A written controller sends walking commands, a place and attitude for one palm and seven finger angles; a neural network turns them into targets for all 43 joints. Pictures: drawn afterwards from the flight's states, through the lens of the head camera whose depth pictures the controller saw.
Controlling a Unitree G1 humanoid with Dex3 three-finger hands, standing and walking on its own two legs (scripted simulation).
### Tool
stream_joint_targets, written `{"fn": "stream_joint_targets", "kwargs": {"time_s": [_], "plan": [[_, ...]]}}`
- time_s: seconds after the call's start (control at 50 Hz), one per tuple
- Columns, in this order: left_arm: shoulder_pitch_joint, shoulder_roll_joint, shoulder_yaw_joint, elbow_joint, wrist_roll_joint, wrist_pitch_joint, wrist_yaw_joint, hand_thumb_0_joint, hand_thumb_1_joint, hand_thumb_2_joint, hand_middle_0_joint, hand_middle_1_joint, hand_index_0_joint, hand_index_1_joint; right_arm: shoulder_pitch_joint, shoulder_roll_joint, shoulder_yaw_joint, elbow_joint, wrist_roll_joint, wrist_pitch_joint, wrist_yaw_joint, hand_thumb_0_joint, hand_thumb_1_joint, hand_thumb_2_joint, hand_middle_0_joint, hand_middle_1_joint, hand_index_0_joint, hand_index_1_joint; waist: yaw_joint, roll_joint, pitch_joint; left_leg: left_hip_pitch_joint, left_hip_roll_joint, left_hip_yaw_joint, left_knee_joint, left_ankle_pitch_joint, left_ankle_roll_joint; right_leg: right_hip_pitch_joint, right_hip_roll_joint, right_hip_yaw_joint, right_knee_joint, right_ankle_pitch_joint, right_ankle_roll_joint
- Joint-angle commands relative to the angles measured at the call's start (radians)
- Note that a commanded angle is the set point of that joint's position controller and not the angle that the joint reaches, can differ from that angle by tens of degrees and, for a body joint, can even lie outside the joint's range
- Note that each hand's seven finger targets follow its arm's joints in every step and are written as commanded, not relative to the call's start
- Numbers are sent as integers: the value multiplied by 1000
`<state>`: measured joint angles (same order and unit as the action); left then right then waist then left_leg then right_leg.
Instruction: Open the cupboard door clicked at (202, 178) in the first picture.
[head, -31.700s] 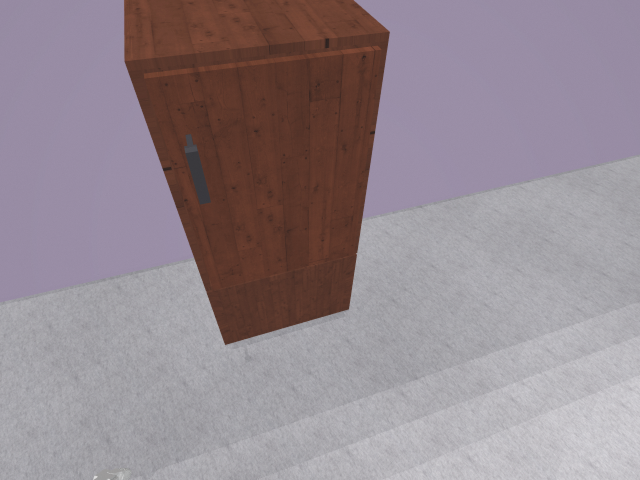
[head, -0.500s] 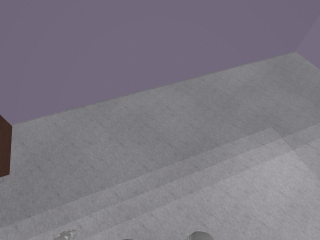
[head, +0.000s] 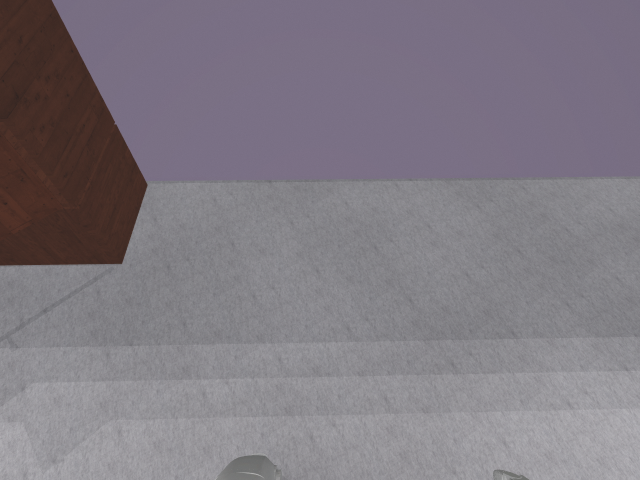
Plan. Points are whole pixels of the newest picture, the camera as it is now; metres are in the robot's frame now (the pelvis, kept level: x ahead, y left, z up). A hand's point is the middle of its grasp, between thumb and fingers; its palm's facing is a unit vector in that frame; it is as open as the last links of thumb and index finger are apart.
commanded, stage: turn to face it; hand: left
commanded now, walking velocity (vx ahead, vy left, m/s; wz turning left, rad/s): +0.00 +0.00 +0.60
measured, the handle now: out of the picture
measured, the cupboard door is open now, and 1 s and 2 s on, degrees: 43 43 43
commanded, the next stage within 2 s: take the last steps up to it in 1.40 s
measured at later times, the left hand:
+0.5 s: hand out of the picture +0.07 +0.20 -0.15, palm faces +0.27 -0.91 -0.30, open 7.3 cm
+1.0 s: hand out of the picture -0.08 +0.19 -0.19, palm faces +0.60 -0.76 -0.24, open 7.3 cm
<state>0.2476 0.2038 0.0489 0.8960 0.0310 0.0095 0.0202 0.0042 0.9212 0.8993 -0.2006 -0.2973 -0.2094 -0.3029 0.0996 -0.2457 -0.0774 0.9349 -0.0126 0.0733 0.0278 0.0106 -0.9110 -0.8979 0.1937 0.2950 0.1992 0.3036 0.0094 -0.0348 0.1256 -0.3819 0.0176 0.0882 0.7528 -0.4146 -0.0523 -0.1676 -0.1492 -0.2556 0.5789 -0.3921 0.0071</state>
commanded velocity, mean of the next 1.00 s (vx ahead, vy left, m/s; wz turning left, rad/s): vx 0.00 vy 0.00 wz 0.55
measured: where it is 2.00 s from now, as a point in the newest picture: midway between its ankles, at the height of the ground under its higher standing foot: outside the picture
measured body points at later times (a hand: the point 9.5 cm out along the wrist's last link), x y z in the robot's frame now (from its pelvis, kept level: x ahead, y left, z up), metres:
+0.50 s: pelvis +0.02 -0.03 -0.01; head +0.07 -0.03 +0.44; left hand +0.06 +0.25 -0.13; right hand +0.15 -0.26 -0.16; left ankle +0.01 +0.11 -0.72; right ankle +0.04 -0.14 -0.74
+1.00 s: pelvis +0.02 +0.00 -0.01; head +0.04 +0.04 +0.44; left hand -0.11 +0.23 -0.17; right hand +0.28 -0.14 -0.12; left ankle -0.02 +0.08 -0.73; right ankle +0.05 -0.15 -0.67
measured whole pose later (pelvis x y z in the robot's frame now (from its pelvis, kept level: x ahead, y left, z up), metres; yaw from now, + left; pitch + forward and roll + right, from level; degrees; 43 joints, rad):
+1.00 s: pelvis +0.02 +0.00 -0.01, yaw +35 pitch +0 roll +0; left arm 0.24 0.26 0.07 0.95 0.02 0.07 0.02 0.01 0.91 0.90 -0.20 -0.30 -0.20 -0.30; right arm 0.08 -0.22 -0.05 0.89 -0.02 0.02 0.01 0.01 -0.91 -0.90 0.20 0.30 0.20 0.30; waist 0.03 -0.06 0.10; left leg -0.32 -0.02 0.07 0.62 -0.30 0.06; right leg -0.42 -0.12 -0.08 1.11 -0.52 0.07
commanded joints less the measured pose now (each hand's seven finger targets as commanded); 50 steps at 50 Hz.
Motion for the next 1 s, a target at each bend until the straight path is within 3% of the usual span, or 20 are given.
{"fn": "stream_joint_targets", "kwargs": {"time_s": [0.0,0.02,0.04,0.06,0.16,0.34,0.4,0.42,0.44,0.46,0.48,0.52,0.56,0.74,0.82,0.84,0.86,0.88,0.9,0.98], "plan": [[11,213,61,-57,-17,-17,2,0,900,900,-200,-300,-200,-300,109,-112,-21,-65,-6,-46,-3,0,-900,-900,200,300,200,300,-74,-67,-233,296,-5,-5,-298,312,56,-15,-178,59,200,692,-12],[-11,146,48,-96,-25,-11,-8,0,900,900,-200,-300,-200,-300,188,-231,-51,-53,-15,-56,-10,0,-900,-900,200,300,200,300,-116,244,-285,489,266,-373,-324,671,189,-314,-28,33,448,64,65],[-86,116,29,-139,-22,-3,-3,0,900,900,-200,-300,-200,-300,252,-288,-62,-36,-5,-50,-22,0,-900,-900,200,300,200,300,-138,316,-298,496,407,-547,-336,1020,313,-442,37,153,603,-295,75],[-103,144,34,-149,-17,10,5,0,900,900,-200,-300,-200,-300,235,-279,-54,-36,-6,-45,-26,0,-900,-900,200,300,200,300,-118,179,-270,424,415,-466,-340,848,329,-434,9,235,637,-277,59],[-55,137,47,-72,-7,33,-13,0,900,900,-200,-300,-200,-300,15,-185,-23,-104,-12,-54,-40,0,-900,-900,200,300,200,300,-12,184,-100,105,200,-336,-463,287,198,-361,33,256,585,-3,73],[-90,112,35,-110,-15,13,-10,0,900,900,-200,-300,-200,-300,59,-196,-42,-99,-16,-46,-32,0,-900,-900,200,300,200,300,-30,205,-169,134,160,-431,-391,331,207,-218,127,224,194,-32,70],[-2,124,43,-94,-21,-3,-3,0,900,900,-200,-300,-200,-300,28,-180,-47,-110,-7,-42,-33,0,-900,-900,200,300,200,300,16,204,-202,48,116,-432,-293,401,168,-7,147,215,-60,107,60],[44,164,53,-85,-17,-12,4,0,900,900,-200,-300,-200,-300,27,-142,-41,-119,1,-43,-31,0,-900,-900,200,300,200,300,40,96,-227,-61,60,-400,-207,293,121,144,71,288,-208,152,43],[70,259,72,-80,-1,-21,14,0,900,900,-200,-300,-200,-300,36,-70,-33,-135,10,-45,-27,0,-900,-900,200,300,200,300,54,-209,-228,-253,-84,-210,25,-26,35,258,-209,568,-316,166,-41],[53,282,65,-87,-2,-18,16,0,900,900,-200,-300,-200,-300,14,-99,-37,-143,-1,-44,-25,0,-900,-900,200,300,200,300,52,-244,-193,-257,-87,-157,276,-213,15,120,-368,664,-324,295,-141],[3,246,56,-101,-7,-15,19,0,900,900,-200,-300,-200,-300,32,-110,-40,-139,-5,-38,-20,0,-900,-900,200,300,200,300,21,-128,-163,-230,-48,-190,391,-164,21,43,-342,559,-301,330,-171],[-75,162,34,-105,-15,-21,18,0,900,900,-200,-300,-200,-300,52,-99,-40,-79,-9,-20,-13,0,-900,-900,200,300,200,300,-27,-177,-112,-247,-11,-156,498,-42,-4,44,-200,386,-246,518,-126],[-48,146,26,-100,-18,-26,15,0,900,900,-200,-300,-200,-300,49,-74,-28,-75,-5,-16,-5,0,-900,-900,200,300,200,300,-25,-180,-126,-248,-7,-115,478,10,-20,96,-154,256,-205,698,-95],[80,198,54,-47,-2,-21,15,0,900,900,-200,-300,-200,-300,-76,-31,3,-97,2,-25,3,0,-900,-900,200,300,200,300,45,-176,-139,-102,-11,10,47,-30,-3,183,-211,160,-124,829,-107],[39,217,62,-44,-10,-18,5,0,900,900,-200,-300,-200,-300,33,-64,-5,-78,-2,-41,-2,0,-900,-900,200,300,200,300,-27,-139,-184,161,-44,40,-230,148,34,58,-194,91,39,744,-46],[23,198,59,-54,-19,-14,0,0,900,900,-200,-300,-200,-300,112,-125,-21,-59,-7,-49,-5,0,-900,-900,200,300,200,300,-74,-12,-240,353,35,-47,-307,350,69,-84,-159,55,205,574,2],[-10,117,39,-97,-26,-10,-10,0,900,900,-200,-300,-200,-300,200,-249,-54,-48,-14,-58,-14,0,-900,-900,200,300,200,300,-121,322,-278,498,343,-465,-350,756,220,-385,7,45,463,-164,80],[-85,117,25,-126,-20,6,1,0,900,900,-200,-300,-200,-300,254,-275,-54,-27,-3,-47,-25,0,-900,-900,200,300,200,300,-133,266,-285,452,406,-499,-345,917,299,-410,22,191,566,-293,66],[-85,132,30,-120,-14,14,8,0,900,900,-200,-300,-200,-300,211,-252,-43,-38,-7,-47,-30,0,-900,-900,200,300,200,300,-107,183,-260,408,402,-448,-367,776,307,-420,3,229,602,-262,59],[-35,126,37,-44,-8,26,-10,0,900,900,-200,-300,-200,-300,45,-160,-9,-80,-10,-61,-50,0,-900,-900,200,300,200,300,-23,198,-146,203,236,-303,-430,507,225,-373,23,260,610,-34,68]]}}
